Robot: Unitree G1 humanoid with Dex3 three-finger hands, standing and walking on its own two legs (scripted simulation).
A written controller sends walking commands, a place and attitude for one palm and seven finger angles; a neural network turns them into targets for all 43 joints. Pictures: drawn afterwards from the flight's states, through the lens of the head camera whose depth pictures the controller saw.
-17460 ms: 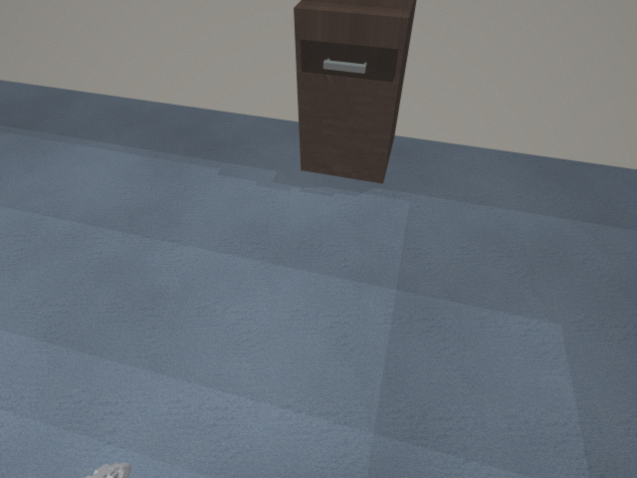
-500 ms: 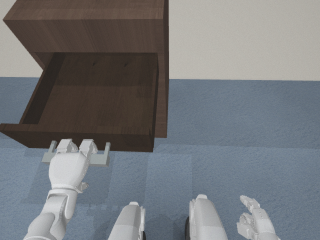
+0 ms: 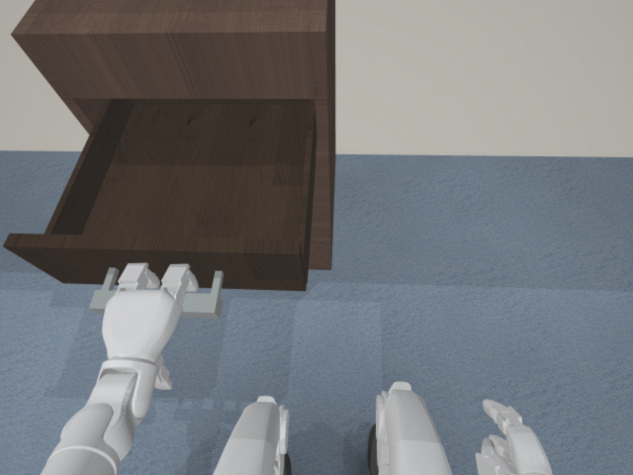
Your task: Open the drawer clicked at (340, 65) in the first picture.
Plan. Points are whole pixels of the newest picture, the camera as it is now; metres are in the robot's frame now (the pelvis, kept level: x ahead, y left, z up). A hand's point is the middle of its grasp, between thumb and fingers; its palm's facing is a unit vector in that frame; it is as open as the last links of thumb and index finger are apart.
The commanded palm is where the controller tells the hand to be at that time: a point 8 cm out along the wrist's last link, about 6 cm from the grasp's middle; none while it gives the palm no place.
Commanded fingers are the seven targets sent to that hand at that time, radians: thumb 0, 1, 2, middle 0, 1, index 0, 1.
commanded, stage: lift the hand off the handle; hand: left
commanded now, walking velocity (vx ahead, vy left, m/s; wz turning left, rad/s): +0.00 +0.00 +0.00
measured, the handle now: (161, 289) +0.35 +0.23 -0.04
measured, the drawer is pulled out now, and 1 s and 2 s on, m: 0.27 0.27 0.27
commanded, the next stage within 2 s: none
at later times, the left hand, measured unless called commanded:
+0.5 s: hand (149, 319) +0.31 +0.24 -0.03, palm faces -0.09 -0.05 -1.00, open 13.4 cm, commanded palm +0.30 +0.23 +0.04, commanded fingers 0.00 -0.50 0.30 -0.30 -1.20 -0.30 -1.20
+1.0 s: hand (136, 307) +0.31 +0.23 +0.01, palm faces -0.06 -0.05 -1.00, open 13.4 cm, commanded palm +0.30 +0.23 +0.07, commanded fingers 0.00 -0.50 0.30 -0.30 -1.20 -0.30 -1.20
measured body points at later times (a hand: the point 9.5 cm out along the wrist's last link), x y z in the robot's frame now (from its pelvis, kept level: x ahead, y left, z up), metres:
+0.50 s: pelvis +0.02 +0.01 +0.03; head +0.12 -0.01 +0.47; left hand +0.31 +0.24 +0.03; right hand +0.17 -0.25 -0.09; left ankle +0.02 +0.14 -0.60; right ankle +0.09 -0.12 -0.60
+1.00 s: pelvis +0.04 +0.01 +0.06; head +0.12 -0.02 +0.50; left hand +0.31 +0.23 +0.07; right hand +0.20 -0.24 -0.06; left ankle +0.02 +0.14 -0.60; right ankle +0.09 -0.12 -0.60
